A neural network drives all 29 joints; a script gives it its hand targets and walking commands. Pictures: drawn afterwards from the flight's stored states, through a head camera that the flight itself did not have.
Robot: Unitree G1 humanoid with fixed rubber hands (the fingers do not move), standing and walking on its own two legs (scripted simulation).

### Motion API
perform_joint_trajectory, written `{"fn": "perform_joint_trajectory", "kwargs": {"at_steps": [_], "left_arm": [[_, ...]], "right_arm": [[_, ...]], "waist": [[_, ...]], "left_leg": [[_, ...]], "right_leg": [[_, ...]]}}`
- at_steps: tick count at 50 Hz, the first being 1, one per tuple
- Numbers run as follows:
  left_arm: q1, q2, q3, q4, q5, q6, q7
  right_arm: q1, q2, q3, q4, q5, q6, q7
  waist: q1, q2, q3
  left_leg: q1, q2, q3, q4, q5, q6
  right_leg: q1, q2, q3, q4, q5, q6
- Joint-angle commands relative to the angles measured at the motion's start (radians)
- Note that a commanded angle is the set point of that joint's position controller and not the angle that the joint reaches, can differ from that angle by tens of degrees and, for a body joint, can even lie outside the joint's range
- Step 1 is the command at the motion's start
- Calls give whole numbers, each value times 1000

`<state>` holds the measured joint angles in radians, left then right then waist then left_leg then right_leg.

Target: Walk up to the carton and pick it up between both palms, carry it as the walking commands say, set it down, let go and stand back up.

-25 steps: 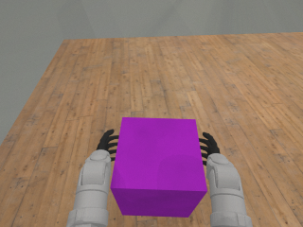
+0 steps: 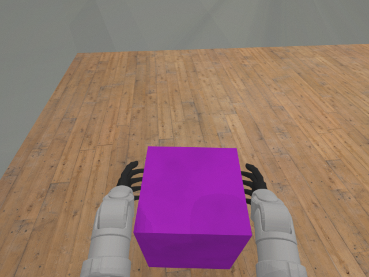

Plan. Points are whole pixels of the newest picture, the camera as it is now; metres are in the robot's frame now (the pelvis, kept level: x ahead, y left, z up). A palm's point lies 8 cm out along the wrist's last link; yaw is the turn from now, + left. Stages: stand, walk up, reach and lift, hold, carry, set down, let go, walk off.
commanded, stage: hold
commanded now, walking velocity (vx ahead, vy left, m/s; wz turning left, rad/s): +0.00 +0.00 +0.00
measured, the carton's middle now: (190, 210) +0.29 +0.00 -0.03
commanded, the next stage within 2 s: carry in 0.54 s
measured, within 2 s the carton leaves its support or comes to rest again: neither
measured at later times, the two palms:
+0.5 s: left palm (123, 192) +0.29 +0.15 +0.05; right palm (256, 195) +0.29 -0.15 +0.05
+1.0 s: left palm (139, 203) +0.26 +0.11 +0.06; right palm (279, 202) +0.26 -0.19 +0.06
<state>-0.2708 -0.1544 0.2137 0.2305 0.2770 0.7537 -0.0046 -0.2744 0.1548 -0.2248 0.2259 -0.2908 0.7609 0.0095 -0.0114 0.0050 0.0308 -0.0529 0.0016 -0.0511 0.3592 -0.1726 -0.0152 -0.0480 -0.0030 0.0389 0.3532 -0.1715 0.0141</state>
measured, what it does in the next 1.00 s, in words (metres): stands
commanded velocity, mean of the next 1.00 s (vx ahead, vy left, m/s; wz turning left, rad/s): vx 0.00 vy -0.09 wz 0.00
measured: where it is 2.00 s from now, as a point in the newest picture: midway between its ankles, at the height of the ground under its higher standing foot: outside the picture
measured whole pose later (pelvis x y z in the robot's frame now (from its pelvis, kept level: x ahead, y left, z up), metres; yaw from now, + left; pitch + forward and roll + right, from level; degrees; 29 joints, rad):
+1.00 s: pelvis -0.01 -0.05 -0.03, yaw +1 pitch +4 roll +0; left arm -0.15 -0.13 0.11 -0.28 0.11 1.14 0.09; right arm -0.16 0.13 -0.11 -0.27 -0.11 1.14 -0.09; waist -0.02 0.00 -0.13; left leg -0.47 0.09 -0.02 0.69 -0.30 -0.07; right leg -0.46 0.05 -0.03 0.70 -0.31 -0.06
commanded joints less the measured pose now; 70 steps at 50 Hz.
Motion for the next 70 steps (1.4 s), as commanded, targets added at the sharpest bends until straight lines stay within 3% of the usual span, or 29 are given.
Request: {"fn": "perform_joint_trajectory", "kwargs": {"at_steps": [1, 26, 27, 28, 32, 35, 38, 40, 42, 44, 45, 48, 49, 50, 51, 52, 53, 54, 57, 58, 61, 70], "left_arm": [[-454, -938, -515, -24, -250, -28, -229], [-396, -930, -545, -74, -258, -24, -223], [-453, -916, -588, -102, -271, -23, -222], [-433, -929, -580, -95, -283, -17, -217], [-465, -899, -652, -210, -362, 36, -188], [-440, -887, -717, -265, -420, 103, -171], [-418, -859, -759, -342, -468, 172, -157], [-379, -839, -776, -402, -493, 225, -146], [-344, -830, -790, -456, -508, 280, -133], [-330, -826, -791, -504, -510, 327, -126], [-339, -824, -798, -537, -518, 346, -125], [-338, -824, -805, -568, -536, 394, -131], [-339, -827, -805, -575, -543, 405, -134], [-346, -830, -806, -581, -552, 415, -137], [-352, -835, -808, -584, -560, 424, -140], [-360, -840, -810, -584, -566, 431, -142], [-355, -851, -811, -577, -566, 437, -143], [-353, -863, -811, -578, -565, 442, -144], [-346, -876, -797, -590, -556, 455, -142], [-340, -873, -795, -593, -555, 459, -141], [-346, -874, -807, -580, -567, 471, -152], [-382, -897, -806, -540, -583, 479, -170]], "right_arm": [[-482, 904, 531, -37, 266, -38, 244], [-420, 891, 557, -84, 272, -36, 237], [-483, 903, 600, -119, 302, -37, 227], [-445, 894, 589, -111, 302, -27, 223], [-422, 857, 647, -210, 354, 21, 187], [-392, 830, 688, -279, 390, 91, 169], [-381, 819, 737, -355, 442, 172, 160], [-375, 806, 772, -420, 485, 231, 151], [-381, 807, 810, -482, 537, 290, 149], [-388, 813, 836, -525, 573, 336, 153], [-395, 813, 846, -549, 584, 353, 154], [-357, 805, 847, -567, 591, 396, 151], [-350, 806, 846, -571, 592, 407, 149], [-350, 811, 846, -575, 592, 415, 147], [-358, 821, 848, -581, 589, 423, 146], [-367, 832, 850, -587, 589, 431, 147], [-373, 835, 850, -590, 592, 438, 148], [-376, 848, 852, -591, 599, 443, 151], [-382, 870, 853, -602, 616, 454, 161], [-386, 871, 850, -605, 615, 457, 162], [-359, 859, 822, -565, 582, 461, 159], [-364, 883, 791, -506, 554, 464, 156]], "waist": [[2, -5, -199], [5, 0, -215], [3, -13, -272], [2, -4, -315], [8, 106, -348], [11, 104, -367], [7, 17, -397], [8, -72, -419], [5, -128, -402], [0, -108, -379], [0, -79, -386], [1, 45, -413], [3, 80, -414], [8, 90, -406], [12, 41, -388], [10, -69, -372], [10, -144, -360], [9, -151, -360], [3, -80, -354], [6, -68, -366], [13, 15, -355], [13, 10, -318]], "left_leg": [[18, -95, -9, -60, 47, 12], [47, -91, -15, -58, 137, 9], [-116, 130, -51, 28, 67, 9], [-120, 170, -112, 40, 70, 26], [-189, 238, -178, 43, 72, 60], [-235, 217, -124, 116, 132, 47], [-305, 168, -43, 249, 160, 20], [-356, 113, 19, 355, 74, 3], [-370, 69, 78, 372, -104, 5], [-320, 68, 111, 300, -92, 17], [-290, 86, 102, 303, -32, 21], [-246, 203, -39, 270, 133, 54], [-255, 240, -87, 239, 124, 67], [-293, 243, -95, 224, 58, 66], [-350, 199, -40, 251, -38, 42], [-403, 124, 56, 334, -119, 5], [-428, 67, 112, 394, -195, -19], [-404, 62, 120, 443, -254, -21], [-267, 67, 138, 258, -159, -2], [-223, 74, 138, 203, -108, 2], [-246, 152, 46, 148, -58, 21], [-277, 146, 27, 80, -92, 36]], "right_leg": [[18, 90, 17, -62, 36, -19], [39, 92, 21, -64, 118, -21], [-133, -96, -19, 97, -8, -10], [-156, -76, -2, 137, -24, -14], [-254, -53, -23, 226, -28, -13], [-253, -57, -11, 194, 7, -34], [-209, -98, 38, 181, 190, -65], [-186, -156, 101, 143, 277, -100], [-219, -195, 123, 117, 286, -148], [-274, -162, 80, 141, 222, -150], [-300, -143, 55, 161, 213, -134], [-358, -84, 2, 265, 74, -80], [-365, -67, -2, 287, 19, -66], [-344, -67, 12, 261, -24, -57], [-306, -92, 52, 184, -39, -61], [-265, -148, 130, 81, -27, -79], [-253, -211, 199, 6, -25, -102], [-266, -245, 212, -9, -17, -128], [-309, -194, 120, 37, -32, -142], [-311, -173, 95, 53, -5, -120], [-298, -116, 30, 91, -81, -67], [-275, -113, 21, 97, -68, -43]]}}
